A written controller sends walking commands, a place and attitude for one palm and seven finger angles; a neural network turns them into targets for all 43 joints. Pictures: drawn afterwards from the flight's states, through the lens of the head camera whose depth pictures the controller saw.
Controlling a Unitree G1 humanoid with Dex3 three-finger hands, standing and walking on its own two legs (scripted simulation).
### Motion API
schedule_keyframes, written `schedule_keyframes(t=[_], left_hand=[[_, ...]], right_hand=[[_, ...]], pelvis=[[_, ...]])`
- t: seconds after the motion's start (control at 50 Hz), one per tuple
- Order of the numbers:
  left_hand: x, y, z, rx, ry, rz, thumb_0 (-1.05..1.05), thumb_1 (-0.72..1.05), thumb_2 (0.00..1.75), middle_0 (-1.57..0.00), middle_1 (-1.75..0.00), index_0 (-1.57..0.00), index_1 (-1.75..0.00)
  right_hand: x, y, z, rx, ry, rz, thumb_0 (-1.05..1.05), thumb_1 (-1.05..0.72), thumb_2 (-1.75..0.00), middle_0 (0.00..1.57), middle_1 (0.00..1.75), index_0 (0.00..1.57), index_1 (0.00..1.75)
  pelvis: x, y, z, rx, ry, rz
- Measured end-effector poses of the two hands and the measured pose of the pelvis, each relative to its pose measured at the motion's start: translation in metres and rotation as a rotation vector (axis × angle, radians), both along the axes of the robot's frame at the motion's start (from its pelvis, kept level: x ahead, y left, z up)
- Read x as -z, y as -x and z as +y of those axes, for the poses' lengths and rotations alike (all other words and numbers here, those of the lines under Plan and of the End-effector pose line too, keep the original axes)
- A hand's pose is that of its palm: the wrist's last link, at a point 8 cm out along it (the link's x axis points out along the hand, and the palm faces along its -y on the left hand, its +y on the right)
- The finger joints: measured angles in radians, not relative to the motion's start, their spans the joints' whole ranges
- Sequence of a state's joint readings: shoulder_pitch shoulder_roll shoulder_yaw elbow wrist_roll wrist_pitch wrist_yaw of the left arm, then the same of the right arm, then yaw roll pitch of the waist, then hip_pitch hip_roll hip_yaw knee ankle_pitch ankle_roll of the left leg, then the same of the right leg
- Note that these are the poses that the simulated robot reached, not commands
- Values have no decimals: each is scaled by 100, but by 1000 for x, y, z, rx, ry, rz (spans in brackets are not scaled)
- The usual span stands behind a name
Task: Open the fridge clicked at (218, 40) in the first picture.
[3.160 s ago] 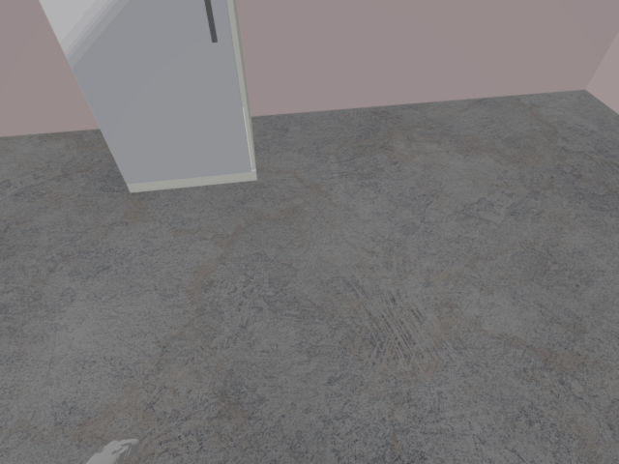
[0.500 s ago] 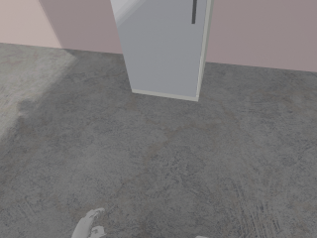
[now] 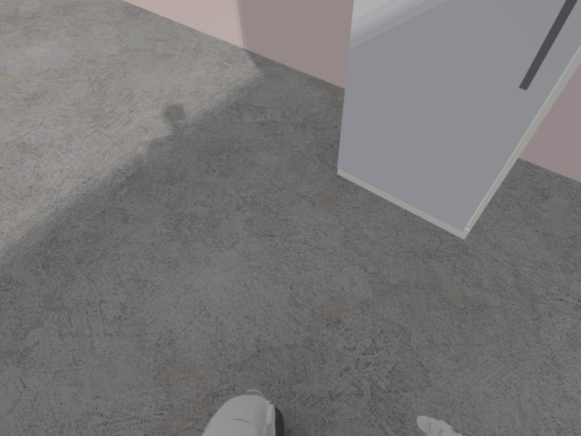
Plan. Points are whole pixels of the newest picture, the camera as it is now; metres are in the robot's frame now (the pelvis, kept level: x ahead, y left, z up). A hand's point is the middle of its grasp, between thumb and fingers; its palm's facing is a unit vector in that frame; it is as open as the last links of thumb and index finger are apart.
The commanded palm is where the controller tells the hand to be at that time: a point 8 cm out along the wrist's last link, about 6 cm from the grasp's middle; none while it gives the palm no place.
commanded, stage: walk to a spot facing it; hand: right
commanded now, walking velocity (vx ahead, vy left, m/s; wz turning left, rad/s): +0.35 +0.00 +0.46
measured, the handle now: out of the picture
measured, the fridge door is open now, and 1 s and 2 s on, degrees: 0 0 0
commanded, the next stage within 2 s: turn to face it in 0.86 s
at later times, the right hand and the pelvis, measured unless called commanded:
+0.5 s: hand (447, 390) +0.24 -0.22 -0.18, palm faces -0.08 +0.98 -0.19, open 7.3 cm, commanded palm none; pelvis +0.24 -0.02 +0.00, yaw +11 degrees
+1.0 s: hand (373, 221) +0.57 -0.10 -0.16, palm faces -0.47 +0.84 -0.26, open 7.4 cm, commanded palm none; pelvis +0.37 +0.03 -0.02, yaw +29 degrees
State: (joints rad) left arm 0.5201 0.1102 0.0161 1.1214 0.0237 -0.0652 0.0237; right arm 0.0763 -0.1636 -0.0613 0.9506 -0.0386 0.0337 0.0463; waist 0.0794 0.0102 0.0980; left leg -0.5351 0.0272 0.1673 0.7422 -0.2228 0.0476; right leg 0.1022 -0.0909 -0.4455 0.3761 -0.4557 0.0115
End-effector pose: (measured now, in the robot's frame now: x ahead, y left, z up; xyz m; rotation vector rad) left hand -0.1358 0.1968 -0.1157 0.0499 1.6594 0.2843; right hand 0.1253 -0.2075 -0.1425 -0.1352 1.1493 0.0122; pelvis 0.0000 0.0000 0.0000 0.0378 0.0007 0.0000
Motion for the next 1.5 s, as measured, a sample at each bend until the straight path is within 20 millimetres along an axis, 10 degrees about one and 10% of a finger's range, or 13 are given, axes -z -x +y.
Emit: schedule_keyframes(t=[0.1,0.32,0.54,0.76,1.0,1.28,1.5], left_hand=[[19,-42,2,-65,47,35,1,91,90,-21,-30,-21,-30],[8,-306,58,25,-82,-464,2,95,90,-20,-30,-20,-30],[-4,-469,27,133,-127,-609,1,92,90,-20,-30,-20,-30],[-10,-423,16,-137,-181,-432,-2,96,90,-21,-30,-21,-30],[45,-369,29,-398,-64,-221,1,92,90,-20,-30,-20,-30],[26,-439,53,-318,-43,-305,1,92,90,-20,-30,-20,-30],[10,-484,57,-127,-117,-316,1,92,90,-20,-30,-20,-30]], right_hand=[[12,-62,20,-20,7,-72,0,-91,-90,20,30,20,30],[-17,-84,-28,-12,152,103,-1,-93,-90,20,30,21,30],[13,-134,-65,15,101,269,0,-91,-90,20,30,20,30],[-7,-312,-44,-173,87,111,0,-91,-90,20,30,20,30],[-13,-458,65,-437,151,-69,0,-91,-90,20,30,20,30],[-24,-460,116,-377,49,-105,0,-90,-90,21,30,21,30],[10,-410,25,-160,79,65,0,-90,-90,21,30,21,30]], pelvis=[[17,-55,17,-62,25,-6],[-8,-145,8,-145,20,4],[6,-251,-31,-226,20,-4],[-13,-318,-32,-358,13,-27],[15,-366,25,-507,52,-19],[-4,-387,45,-412,27,-30],[3,-394,18,-277,13,4]])
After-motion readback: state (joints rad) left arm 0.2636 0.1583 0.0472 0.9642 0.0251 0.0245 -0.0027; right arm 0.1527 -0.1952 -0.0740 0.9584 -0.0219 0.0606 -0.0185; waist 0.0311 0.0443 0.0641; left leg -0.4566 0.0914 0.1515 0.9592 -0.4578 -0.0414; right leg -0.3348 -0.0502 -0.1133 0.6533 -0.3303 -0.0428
